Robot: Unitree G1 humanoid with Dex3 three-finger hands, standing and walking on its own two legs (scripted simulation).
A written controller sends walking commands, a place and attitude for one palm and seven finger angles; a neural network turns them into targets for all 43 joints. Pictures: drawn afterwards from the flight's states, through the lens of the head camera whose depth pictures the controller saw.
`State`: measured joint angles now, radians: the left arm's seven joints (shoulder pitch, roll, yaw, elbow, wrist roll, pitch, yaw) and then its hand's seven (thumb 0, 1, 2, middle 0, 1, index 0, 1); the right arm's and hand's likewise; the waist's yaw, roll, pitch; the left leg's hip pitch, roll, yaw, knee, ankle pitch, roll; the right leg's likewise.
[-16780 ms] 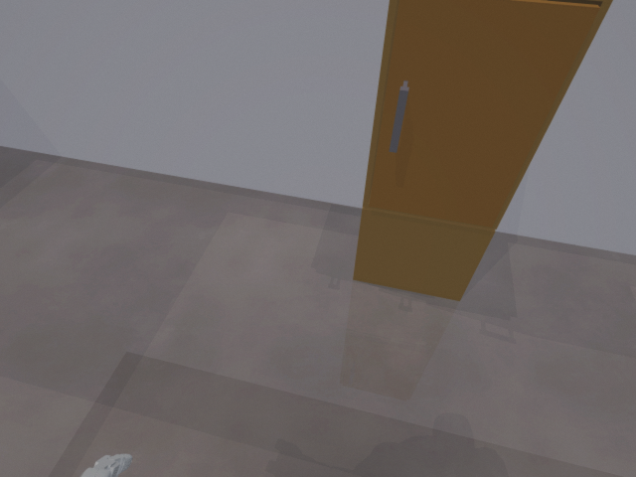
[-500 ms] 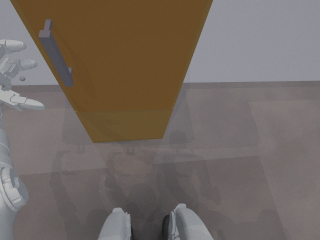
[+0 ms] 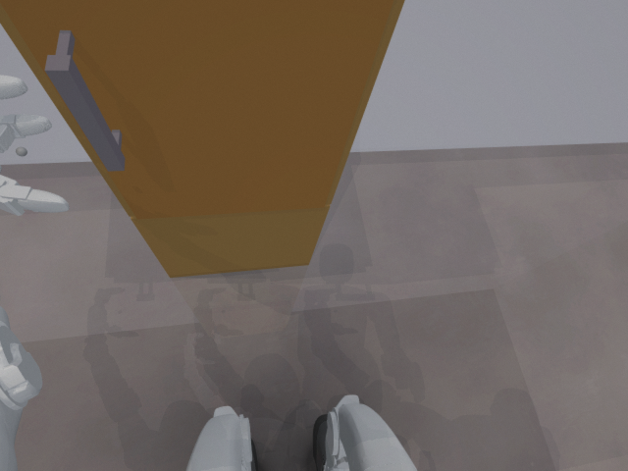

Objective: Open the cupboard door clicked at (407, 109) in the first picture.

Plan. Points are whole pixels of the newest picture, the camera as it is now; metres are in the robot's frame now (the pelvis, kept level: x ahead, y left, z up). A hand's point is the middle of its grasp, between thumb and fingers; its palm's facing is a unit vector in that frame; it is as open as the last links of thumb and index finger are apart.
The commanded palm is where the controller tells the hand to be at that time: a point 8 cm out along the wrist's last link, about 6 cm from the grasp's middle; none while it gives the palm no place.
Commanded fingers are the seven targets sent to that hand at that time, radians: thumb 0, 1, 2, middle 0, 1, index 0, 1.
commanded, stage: move the hooked fingers beside the handle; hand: left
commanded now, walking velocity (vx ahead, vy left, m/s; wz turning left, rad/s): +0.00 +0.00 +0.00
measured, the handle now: (93, 109) +0.53 +0.24 +0.06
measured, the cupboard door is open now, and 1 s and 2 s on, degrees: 0 0 0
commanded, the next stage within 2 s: slide the fingers in behind the handle in 0.50 s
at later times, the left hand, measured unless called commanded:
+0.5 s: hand (25, 144) +0.47 +0.30 +0.07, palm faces +0.09 -1.00 -0.02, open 14.0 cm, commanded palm +0.45 +0.33 +0.06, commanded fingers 0.00 -0.50 0.30 -0.30 -1.20 -0.30 -1.20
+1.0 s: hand (50, 152) +0.47 +0.27 +0.06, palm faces +0.06 -1.00 -0.01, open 14.0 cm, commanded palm +0.45 +0.31 +0.06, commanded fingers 0.00 -0.50 0.30 -0.30 -1.20 -0.30 -1.20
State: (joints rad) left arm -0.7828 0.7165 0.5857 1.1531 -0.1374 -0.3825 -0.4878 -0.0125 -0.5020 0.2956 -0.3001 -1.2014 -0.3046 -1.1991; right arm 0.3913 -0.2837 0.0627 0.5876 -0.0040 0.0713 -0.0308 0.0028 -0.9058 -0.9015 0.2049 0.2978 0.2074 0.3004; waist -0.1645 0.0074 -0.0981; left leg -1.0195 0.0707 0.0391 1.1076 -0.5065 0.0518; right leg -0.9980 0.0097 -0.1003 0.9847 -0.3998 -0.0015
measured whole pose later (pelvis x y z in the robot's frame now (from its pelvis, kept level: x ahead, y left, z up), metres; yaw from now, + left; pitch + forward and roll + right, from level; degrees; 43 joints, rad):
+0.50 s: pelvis +0.00 +0.00 +0.00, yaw +0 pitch +23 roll -5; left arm -0.78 0.70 0.57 1.12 -0.14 -0.39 -0.47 -0.01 -0.50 0.30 -0.30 -1.20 -0.30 -1.20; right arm 0.36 -0.28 0.06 0.58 0.00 0.07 -0.03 0.00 -0.91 -0.90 0.20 0.30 0.21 0.30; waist -0.16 0.01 -0.10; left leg -1.01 0.07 0.03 1.11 -0.51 0.05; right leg -0.99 0.01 -0.10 0.99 -0.41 0.00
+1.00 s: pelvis +0.00 +0.00 +0.00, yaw +1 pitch +23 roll -5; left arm -0.78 0.63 0.51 1.10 -0.15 -0.40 -0.43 -0.01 -0.50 0.30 -0.30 -1.20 -0.30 -1.20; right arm 0.36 -0.28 0.05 0.59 0.00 0.07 -0.03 0.00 -0.91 -0.90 0.20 0.30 0.21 0.30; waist -0.16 0.01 -0.10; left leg -1.01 0.06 0.03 1.11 -0.51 0.05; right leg -0.98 0.01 -0.11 0.99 -0.41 0.00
